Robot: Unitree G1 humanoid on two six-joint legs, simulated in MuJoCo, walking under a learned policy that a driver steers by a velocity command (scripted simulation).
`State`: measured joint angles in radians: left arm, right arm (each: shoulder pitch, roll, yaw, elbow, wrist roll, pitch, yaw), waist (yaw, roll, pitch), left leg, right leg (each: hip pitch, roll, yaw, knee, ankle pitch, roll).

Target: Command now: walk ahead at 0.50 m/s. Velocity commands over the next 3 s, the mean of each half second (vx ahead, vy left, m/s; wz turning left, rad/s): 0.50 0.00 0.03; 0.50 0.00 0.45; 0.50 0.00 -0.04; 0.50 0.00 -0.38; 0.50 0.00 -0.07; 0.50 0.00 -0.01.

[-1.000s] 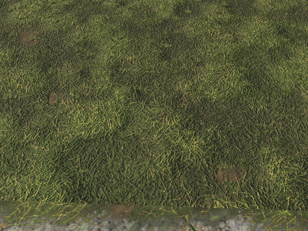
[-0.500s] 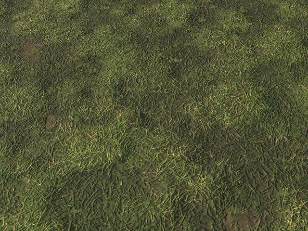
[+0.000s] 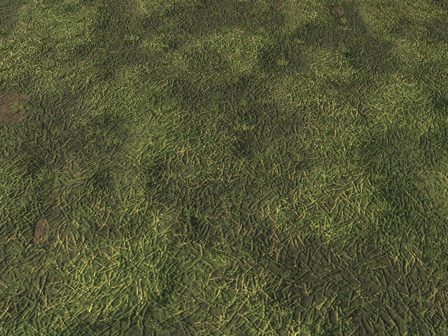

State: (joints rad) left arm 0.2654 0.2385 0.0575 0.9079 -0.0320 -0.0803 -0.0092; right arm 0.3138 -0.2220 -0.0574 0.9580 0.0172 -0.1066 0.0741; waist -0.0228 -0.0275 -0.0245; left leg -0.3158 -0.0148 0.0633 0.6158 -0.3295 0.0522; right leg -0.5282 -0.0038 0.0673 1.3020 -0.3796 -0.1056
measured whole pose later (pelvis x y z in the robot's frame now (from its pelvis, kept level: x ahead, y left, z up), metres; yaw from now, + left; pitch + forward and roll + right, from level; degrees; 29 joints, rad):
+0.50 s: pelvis +0.29 -0.07 -0.16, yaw +2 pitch +4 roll +0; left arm 0.12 0.20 0.04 0.87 0.00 -0.08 -0.07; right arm 0.45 -0.22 -0.04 0.96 0.07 -0.09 -0.01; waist -0.07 0.02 -0.01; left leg -0.48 0.02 -0.15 1.75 -0.68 0.02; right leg -0.44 0.03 -0.06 0.60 -0.23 -0.07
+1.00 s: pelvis +0.55 +0.01 -0.17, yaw +17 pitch +3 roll +0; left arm 0.29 0.27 0.06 0.94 -0.01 -0.09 0.01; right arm 0.08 -0.25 -0.08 0.69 0.01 -0.05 0.04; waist 0.03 0.00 0.03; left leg -0.49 -0.07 0.04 0.64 -0.21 0.11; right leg -0.25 -0.05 -0.04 1.15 -0.46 0.01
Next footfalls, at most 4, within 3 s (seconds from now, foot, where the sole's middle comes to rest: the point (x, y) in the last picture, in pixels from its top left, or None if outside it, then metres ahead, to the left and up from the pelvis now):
0.40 right None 0.38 -0.16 -0.92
0.94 left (192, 317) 0.64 0.10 -0.92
1.50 right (217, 226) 1.01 0.01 -0.92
1.96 left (162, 180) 1.25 0.25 -0.92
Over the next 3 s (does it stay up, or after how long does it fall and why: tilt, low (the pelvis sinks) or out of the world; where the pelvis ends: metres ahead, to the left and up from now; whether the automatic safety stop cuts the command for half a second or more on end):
stays up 1.63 0.13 -0.16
